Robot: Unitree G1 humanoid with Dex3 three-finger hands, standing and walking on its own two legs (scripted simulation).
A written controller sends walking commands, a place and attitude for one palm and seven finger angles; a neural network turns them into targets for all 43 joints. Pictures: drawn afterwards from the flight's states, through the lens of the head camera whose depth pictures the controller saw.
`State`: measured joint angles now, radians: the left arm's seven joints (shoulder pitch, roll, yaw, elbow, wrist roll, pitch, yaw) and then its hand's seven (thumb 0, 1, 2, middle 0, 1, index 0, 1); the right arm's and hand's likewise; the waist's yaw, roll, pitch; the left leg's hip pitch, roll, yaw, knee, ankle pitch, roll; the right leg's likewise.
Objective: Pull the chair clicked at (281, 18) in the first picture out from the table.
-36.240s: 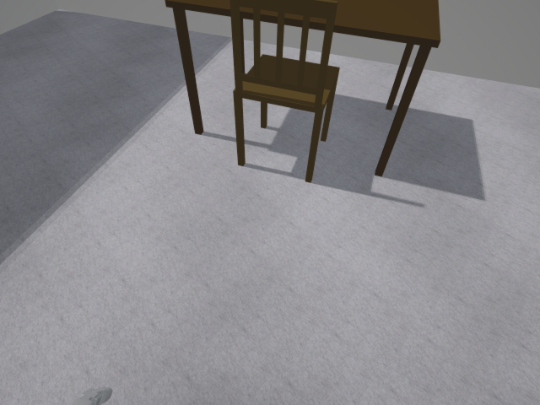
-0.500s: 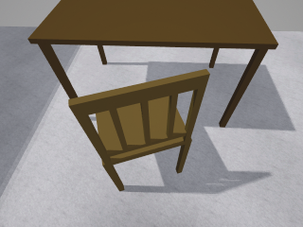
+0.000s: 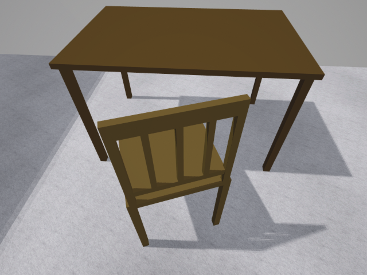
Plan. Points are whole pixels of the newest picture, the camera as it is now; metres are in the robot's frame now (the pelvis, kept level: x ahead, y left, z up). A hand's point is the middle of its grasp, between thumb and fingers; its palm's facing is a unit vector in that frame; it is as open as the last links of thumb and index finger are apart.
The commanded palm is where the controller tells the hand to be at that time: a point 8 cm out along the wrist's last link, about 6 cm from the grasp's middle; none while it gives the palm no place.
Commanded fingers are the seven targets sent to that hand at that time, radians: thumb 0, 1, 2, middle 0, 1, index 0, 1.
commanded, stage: come to a stop and stand still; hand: left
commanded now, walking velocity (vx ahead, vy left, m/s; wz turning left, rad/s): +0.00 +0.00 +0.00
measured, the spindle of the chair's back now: (179, 155) +0.49 +0.05 -0.08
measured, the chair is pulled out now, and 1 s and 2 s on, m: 0.29 0.29 0.29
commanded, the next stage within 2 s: look again from close up in 0.10 s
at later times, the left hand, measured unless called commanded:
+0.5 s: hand out of the picture +0.04 +0.17 -0.17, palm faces +0.01 -0.98 -0.21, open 7.3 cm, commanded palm none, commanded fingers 0.00 0.90 0.90 -0.20 -0.30 -0.20 -0.30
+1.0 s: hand out of the picture +0.06 +0.17 -0.17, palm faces +0.02 -0.98 -0.21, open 7.3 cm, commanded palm none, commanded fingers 0.00 0.90 0.90 -0.20 -0.30 -0.20 -0.30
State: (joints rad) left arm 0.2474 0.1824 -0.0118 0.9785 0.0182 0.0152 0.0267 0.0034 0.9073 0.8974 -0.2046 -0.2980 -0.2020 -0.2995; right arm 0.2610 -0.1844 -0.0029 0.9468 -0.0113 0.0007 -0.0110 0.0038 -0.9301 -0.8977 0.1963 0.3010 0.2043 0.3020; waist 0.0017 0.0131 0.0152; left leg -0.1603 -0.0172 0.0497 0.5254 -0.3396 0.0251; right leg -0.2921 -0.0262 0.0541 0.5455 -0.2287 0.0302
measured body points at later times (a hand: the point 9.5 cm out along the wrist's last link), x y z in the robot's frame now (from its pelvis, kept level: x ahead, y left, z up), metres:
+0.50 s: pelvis +0.03 -0.01 +0.00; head +0.04 -0.01 +0.45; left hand +0.04 +0.22 -0.15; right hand +0.03 -0.23 -0.16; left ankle -0.03 +0.10 -0.73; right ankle +0.04 -0.14 -0.73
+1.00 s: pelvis +0.04 -0.01 +0.00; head +0.05 -0.01 +0.45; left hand +0.06 +0.22 -0.15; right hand +0.04 -0.23 -0.16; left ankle -0.03 +0.10 -0.73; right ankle +0.04 -0.14 -0.73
